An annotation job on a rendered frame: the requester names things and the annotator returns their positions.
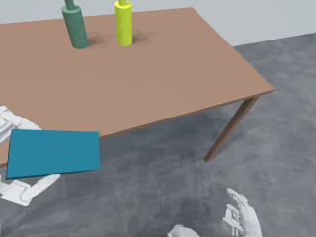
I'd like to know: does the left robot hand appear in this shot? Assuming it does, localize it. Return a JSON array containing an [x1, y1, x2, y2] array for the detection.
[[0, 106, 61, 206]]

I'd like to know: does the robot right shin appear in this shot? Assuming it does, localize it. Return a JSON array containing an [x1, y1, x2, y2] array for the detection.
[[172, 224, 183, 230]]

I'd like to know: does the right robot hand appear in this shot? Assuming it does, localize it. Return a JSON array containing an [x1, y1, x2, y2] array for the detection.
[[222, 188, 262, 237]]

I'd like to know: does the table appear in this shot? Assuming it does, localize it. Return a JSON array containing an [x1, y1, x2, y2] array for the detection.
[[0, 7, 274, 168]]

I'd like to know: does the sponge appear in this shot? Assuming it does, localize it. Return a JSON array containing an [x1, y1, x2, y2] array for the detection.
[[6, 129, 100, 180]]

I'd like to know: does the robot right thigh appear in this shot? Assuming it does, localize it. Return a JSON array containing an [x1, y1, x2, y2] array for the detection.
[[167, 227, 199, 237]]

